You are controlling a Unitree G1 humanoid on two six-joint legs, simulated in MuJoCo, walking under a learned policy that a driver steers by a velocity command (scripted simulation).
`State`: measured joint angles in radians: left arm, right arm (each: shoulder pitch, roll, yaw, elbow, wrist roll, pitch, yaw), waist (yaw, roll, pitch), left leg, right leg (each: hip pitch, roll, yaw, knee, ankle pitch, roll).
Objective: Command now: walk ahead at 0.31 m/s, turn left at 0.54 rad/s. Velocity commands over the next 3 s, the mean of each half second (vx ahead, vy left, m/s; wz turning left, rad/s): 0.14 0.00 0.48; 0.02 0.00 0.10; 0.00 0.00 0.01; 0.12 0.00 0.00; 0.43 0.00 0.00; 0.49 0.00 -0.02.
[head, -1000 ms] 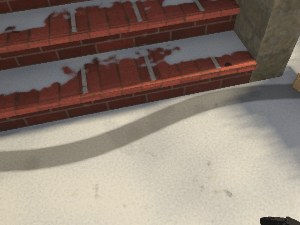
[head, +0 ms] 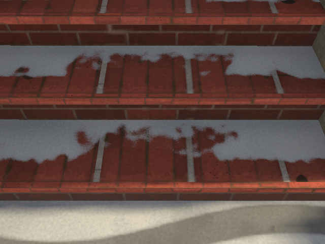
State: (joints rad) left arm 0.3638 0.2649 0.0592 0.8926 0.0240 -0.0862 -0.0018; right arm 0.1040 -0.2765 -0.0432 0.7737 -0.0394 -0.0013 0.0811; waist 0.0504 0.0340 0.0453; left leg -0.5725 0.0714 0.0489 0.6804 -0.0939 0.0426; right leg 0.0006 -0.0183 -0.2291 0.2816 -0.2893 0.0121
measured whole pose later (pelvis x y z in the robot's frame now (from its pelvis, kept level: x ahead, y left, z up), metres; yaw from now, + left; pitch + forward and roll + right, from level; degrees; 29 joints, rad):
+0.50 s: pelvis +0.12 +0.02 +0.00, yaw +14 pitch +1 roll +0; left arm 0.17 0.27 0.04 0.84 0.00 0.03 0.04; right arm 0.22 -0.28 -0.06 0.83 -0.01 0.02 -0.01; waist -0.03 -0.01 0.06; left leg -0.28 -0.13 -0.10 0.42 -0.14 0.08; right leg -0.42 -0.02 0.04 0.76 -0.34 0.04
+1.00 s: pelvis +0.16 +0.00 +0.00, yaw +16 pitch -2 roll +0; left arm 0.11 0.27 0.00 0.94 0.02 -0.03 0.02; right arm 0.11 -0.27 -0.04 0.92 -0.01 0.01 -0.02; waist 0.00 -0.01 0.04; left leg -0.21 -0.05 -0.08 0.45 -0.21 0.02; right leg -0.17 0.02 0.01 0.45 -0.25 -0.01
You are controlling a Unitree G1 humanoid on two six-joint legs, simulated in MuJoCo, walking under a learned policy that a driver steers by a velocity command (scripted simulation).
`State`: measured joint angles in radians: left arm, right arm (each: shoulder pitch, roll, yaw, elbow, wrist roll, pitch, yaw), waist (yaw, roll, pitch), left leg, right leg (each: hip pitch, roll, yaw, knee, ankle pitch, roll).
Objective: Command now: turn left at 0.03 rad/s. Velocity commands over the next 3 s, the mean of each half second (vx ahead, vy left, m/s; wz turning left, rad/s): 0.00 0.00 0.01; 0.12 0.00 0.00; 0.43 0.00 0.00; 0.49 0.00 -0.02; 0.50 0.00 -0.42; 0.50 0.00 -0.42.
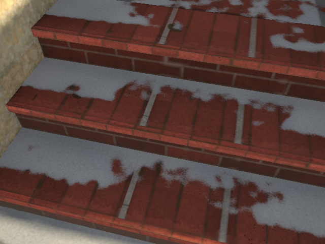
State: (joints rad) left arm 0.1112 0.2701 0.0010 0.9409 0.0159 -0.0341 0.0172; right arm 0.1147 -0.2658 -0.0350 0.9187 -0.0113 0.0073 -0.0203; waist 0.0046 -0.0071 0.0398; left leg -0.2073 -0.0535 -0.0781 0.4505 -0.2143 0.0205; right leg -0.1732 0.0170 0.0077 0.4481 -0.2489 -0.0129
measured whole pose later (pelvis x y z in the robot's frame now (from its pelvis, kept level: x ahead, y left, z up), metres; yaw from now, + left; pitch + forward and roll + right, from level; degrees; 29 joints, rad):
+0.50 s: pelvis +0.00 +0.00 +0.00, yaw +0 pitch -1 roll +0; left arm 0.15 0.28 -0.01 1.04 0.01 -0.02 0.03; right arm 0.11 -0.26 -0.02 1.05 -0.01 0.00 -0.03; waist 0.01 0.00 0.04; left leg -0.20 -0.04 -0.07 0.43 -0.21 0.01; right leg -0.17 0.02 0.01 0.43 -0.24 -0.02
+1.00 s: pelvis +0.05 +0.01 +0.00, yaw -1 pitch -1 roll +0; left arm 0.31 0.26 0.02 1.08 0.01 0.00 0.02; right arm 0.24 -0.24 0.00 1.09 -0.03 -0.04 -0.01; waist 0.00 -0.02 -0.02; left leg -0.19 -0.03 0.00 0.49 -0.30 0.06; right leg -0.13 0.02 0.03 0.47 -0.34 -0.04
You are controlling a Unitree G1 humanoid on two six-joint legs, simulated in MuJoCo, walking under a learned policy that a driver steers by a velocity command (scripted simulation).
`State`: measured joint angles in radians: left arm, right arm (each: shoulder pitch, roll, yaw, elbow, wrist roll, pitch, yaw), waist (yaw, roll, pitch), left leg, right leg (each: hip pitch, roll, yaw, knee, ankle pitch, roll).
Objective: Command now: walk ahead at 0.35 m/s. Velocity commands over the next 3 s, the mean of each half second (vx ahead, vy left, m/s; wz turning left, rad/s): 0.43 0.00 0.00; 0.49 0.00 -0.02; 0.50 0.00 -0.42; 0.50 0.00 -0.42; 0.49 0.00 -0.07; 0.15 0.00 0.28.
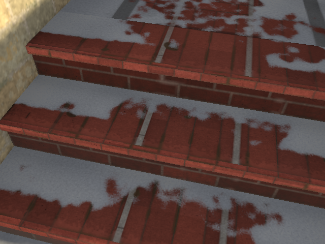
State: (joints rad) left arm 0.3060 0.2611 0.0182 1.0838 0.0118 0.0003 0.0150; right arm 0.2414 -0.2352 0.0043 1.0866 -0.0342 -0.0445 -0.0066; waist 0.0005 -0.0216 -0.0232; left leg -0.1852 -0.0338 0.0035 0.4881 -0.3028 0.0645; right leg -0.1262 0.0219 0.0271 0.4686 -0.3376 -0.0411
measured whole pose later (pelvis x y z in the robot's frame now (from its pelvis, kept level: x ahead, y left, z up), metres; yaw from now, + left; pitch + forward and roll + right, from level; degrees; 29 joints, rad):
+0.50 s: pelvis +0.21 -0.04 -0.01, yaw +1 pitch +0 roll -1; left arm 0.23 0.22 0.03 1.00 0.03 -0.07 -0.01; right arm 0.29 -0.24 -0.02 0.97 -0.04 -0.07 0.00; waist -0.01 0.05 0.00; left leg -0.46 -0.02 -0.05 1.47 -0.37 0.06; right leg -0.31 0.05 -0.08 0.52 -0.23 -0.08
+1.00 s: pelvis +0.47 +0.01 +0.10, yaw +0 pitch +3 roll +3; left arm 0.34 0.21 0.05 0.94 0.03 -0.08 -0.06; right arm 0.12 -0.17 0.01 0.85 -0.05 -0.04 0.04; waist 0.00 -0.04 -0.02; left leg -0.64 -0.04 0.21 1.01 -0.42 0.12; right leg -0.62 0.11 0.22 1.84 0.04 -0.17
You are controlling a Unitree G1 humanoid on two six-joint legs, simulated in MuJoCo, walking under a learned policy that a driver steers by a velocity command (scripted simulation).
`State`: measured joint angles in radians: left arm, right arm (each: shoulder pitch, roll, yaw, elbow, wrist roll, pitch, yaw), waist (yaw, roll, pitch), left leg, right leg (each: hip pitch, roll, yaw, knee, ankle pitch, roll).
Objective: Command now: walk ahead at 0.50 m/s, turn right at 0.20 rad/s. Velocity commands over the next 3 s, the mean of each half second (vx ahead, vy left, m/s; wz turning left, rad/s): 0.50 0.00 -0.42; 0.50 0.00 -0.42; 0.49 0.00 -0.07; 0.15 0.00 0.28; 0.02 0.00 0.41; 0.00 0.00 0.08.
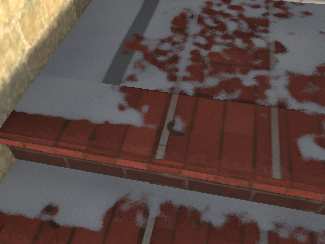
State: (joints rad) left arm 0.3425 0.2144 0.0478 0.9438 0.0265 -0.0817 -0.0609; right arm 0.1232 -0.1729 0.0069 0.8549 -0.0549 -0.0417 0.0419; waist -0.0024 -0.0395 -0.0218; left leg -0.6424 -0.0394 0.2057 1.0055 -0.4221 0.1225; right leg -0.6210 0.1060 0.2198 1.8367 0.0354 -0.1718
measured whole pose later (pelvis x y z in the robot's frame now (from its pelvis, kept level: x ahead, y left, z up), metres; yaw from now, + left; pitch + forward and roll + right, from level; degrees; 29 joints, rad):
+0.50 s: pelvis +0.28 -0.05 +0.12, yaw -14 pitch +7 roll -6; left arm -0.02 0.18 -0.02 0.75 0.01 0.02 -0.09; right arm 0.50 -0.18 0.04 1.13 -0.11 -0.11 0.13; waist 0.01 0.07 -0.14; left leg -0.11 0.16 0.17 0.62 0.00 0.08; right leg -0.88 0.12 -0.14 1.21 -0.47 -0.12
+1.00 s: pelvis +0.57 -0.06 +0.30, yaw -25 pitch +7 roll +2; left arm 0.40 0.21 0.03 1.04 0.05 -0.12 -0.11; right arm -0.01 -0.15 0.07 0.81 -0.06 -0.08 0.05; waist 0.01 -0.05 -0.15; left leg -0.87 0.00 0.13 1.26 -0.52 0.09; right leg -0.48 0.09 0.25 1.33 -0.09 -0.10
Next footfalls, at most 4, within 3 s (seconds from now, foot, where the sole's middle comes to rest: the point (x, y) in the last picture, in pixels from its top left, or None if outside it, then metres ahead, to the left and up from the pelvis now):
0.44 right None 0.38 -0.15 -0.53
0.90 left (178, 138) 0.71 -0.02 -0.36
1.52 right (270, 90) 0.94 -0.39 -0.36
2.00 left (206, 74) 1.04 -0.15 -0.36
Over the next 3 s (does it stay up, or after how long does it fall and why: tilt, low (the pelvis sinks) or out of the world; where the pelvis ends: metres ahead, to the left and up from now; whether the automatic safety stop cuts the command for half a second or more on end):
stays up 0.89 -0.22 0.41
